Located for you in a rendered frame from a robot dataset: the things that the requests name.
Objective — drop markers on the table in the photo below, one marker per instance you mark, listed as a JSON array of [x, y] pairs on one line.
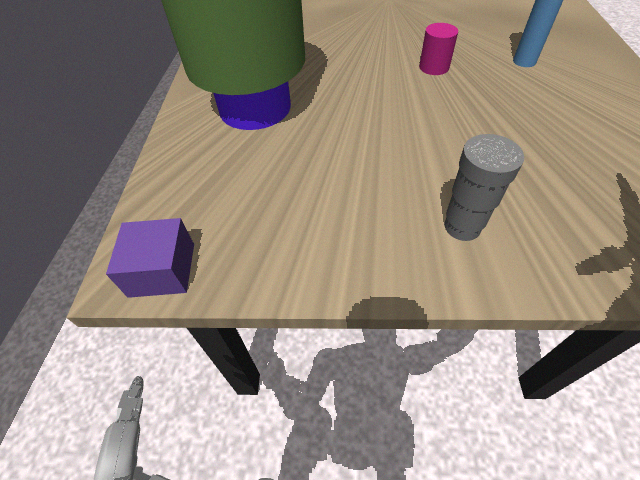
[[334, 217]]

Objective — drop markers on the left robot hand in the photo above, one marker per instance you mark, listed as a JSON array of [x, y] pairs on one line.
[[118, 455]]

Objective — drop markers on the potted plant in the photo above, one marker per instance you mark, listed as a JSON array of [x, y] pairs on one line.
[[243, 51]]

